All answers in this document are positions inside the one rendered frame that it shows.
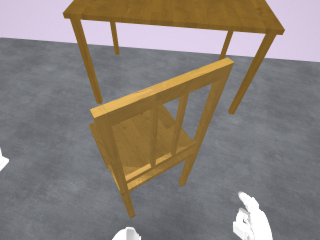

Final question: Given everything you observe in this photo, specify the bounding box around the left robot thigh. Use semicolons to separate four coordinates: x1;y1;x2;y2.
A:
112;229;141;240

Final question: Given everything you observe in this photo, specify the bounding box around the chair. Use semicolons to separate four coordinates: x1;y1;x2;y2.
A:
88;57;234;219

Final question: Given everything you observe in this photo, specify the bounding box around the table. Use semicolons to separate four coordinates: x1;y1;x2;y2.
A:
63;0;285;115

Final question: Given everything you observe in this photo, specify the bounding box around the robot right hand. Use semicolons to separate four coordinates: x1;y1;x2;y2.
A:
233;191;273;240

